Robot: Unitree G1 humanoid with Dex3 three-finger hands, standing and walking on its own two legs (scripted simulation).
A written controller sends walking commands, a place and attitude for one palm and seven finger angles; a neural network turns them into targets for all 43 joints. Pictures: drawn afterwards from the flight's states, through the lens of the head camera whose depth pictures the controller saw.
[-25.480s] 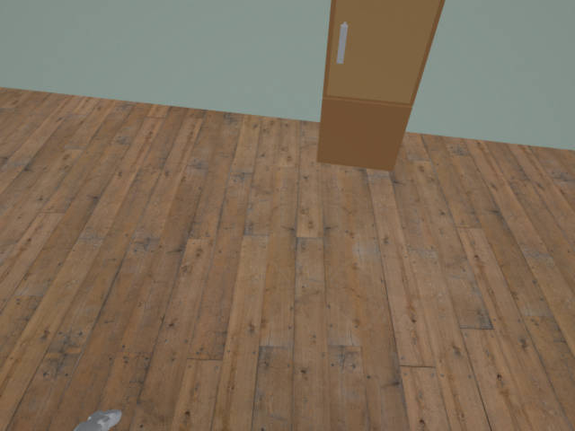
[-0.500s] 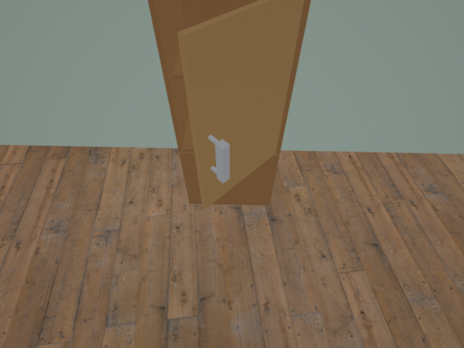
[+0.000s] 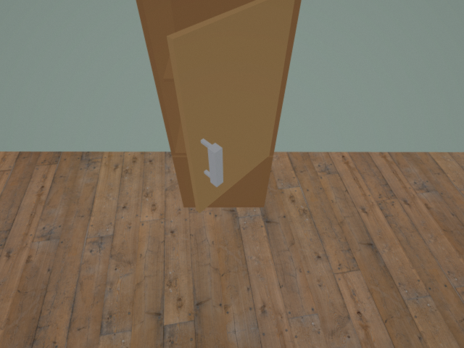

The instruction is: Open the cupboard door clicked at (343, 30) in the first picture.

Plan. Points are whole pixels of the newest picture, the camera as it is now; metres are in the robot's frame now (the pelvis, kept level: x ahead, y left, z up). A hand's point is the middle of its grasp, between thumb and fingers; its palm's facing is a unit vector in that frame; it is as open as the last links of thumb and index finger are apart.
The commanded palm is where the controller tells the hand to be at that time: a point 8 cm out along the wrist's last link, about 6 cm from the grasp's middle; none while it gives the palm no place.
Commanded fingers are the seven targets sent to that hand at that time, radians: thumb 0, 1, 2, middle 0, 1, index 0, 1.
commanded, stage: walk to a spot facing it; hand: left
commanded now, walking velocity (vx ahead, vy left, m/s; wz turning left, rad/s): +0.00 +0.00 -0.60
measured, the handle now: (210, 162) +0.58 +0.10 -0.11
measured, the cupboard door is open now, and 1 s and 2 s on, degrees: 46 46 46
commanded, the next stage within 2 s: none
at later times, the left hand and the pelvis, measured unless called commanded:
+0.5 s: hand out of the picture +0.06 +0.14 -0.17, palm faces -0.23 -0.94 -0.26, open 7.4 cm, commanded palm none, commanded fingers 0.00 0.90 0.90 -0.20 -0.30 -0.20 -0.30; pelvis -0.01 -0.04 +0.00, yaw -18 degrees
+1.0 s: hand (197, 324) +0.19 +0.09 -0.18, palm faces -0.54 -0.78 -0.30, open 7.4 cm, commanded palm none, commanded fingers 0.00 0.90 0.90 -0.20 -0.30 -0.20 -0.30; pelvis -0.02 -0.05 -0.03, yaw -36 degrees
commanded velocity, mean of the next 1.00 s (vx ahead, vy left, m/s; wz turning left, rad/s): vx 0.00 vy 0.00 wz -0.60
